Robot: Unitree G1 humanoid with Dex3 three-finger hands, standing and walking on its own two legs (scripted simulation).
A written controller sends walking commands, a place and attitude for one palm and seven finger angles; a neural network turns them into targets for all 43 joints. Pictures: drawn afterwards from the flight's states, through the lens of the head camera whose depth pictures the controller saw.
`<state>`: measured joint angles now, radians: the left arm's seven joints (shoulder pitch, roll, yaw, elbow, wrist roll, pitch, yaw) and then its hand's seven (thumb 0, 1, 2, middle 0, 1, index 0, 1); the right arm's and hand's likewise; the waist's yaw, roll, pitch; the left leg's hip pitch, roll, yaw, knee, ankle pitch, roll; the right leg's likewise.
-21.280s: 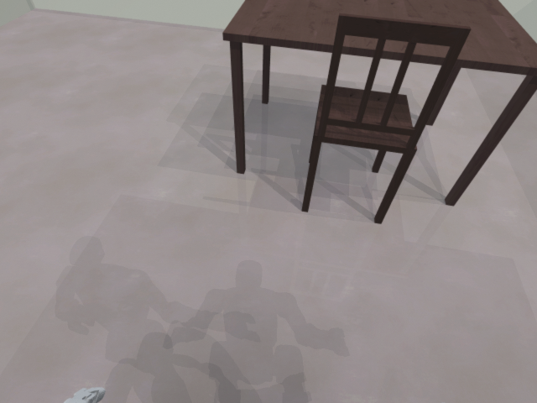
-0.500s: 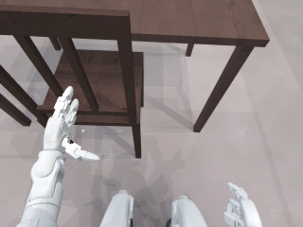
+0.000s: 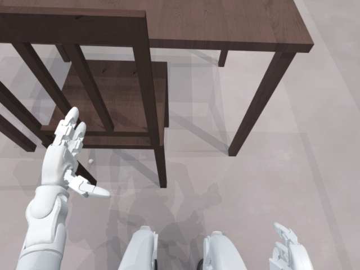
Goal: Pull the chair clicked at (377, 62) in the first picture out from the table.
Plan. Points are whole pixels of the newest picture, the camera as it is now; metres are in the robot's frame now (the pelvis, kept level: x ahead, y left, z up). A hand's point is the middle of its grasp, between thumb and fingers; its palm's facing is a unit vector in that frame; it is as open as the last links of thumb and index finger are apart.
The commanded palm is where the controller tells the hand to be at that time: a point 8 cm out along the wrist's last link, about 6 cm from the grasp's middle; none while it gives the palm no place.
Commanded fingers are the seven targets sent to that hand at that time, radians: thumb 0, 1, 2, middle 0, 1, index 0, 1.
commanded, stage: aim the fingers beside a spindle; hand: left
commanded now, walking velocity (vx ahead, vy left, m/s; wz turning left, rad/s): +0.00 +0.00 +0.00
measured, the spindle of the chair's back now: (56, 94) +0.48 +0.32 +0.05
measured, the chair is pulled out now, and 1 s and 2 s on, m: -0.01 -0.01 -0.01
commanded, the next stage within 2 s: push the fingers through the gap in 0.56 s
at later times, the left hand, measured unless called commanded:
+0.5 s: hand (90, 160) +0.33 +0.21 +0.03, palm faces +0.02 -1.00 -0.03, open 16.9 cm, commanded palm +0.31 +0.26 +0.03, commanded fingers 0.00 -0.50 0.30 -0.06 -0.08 -0.06 -0.08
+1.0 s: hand (95, 150) +0.35 +0.20 +0.04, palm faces +0.02 -1.00 -0.05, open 16.9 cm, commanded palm +0.33 +0.25 +0.03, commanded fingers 0.00 -0.50 0.30 -0.06 -0.08 -0.06 -0.08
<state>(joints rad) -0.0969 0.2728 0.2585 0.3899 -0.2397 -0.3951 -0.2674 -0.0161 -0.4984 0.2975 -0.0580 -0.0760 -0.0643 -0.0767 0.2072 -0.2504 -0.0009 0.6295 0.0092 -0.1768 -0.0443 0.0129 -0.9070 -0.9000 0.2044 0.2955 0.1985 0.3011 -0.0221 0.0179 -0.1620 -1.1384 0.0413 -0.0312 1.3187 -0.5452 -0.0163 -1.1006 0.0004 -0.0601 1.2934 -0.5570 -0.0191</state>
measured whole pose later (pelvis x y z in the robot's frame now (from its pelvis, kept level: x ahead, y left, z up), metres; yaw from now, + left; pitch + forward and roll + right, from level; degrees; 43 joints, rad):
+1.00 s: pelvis +0.00 +0.00 +0.00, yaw +0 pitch +21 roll -2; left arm -0.19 0.28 0.24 0.43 -0.21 -0.38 -0.24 -0.02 -0.50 0.30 -0.06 -0.08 -0.06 -0.08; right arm 0.19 -0.25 0.00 0.64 0.00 -0.18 -0.04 0.01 -0.91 -0.90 0.20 0.30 0.20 0.30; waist -0.02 0.02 -0.17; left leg -1.15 0.04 -0.04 1.33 -0.55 -0.02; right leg -1.11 0.00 -0.06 1.30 -0.56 -0.02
